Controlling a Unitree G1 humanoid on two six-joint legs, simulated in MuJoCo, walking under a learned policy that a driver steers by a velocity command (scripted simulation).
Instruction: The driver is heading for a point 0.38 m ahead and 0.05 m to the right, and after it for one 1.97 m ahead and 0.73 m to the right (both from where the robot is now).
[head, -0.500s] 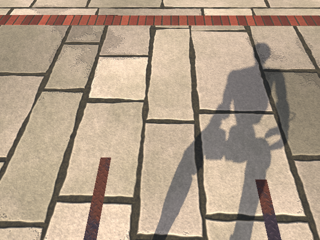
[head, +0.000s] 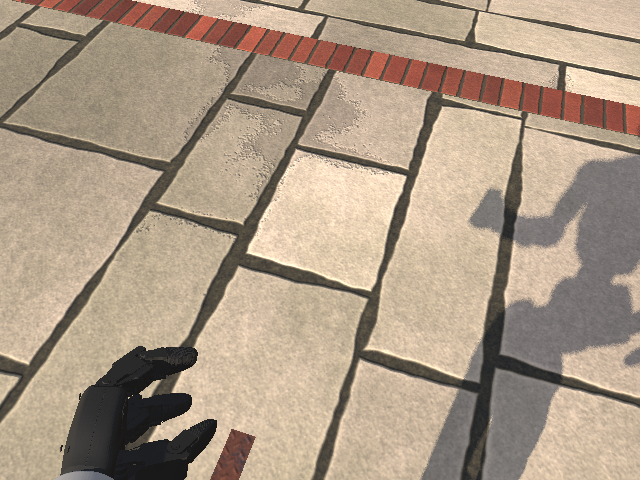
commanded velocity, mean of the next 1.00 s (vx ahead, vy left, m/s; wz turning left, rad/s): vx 0.37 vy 0.00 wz -0.48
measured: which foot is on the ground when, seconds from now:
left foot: down 0.00-0.10, up 0.12-0.44, down 0.46-0.86, up 0.88-1.00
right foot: up 0.00-0.06, down 0.08-0.46, up 0.48-0.84, down 0.86-1.00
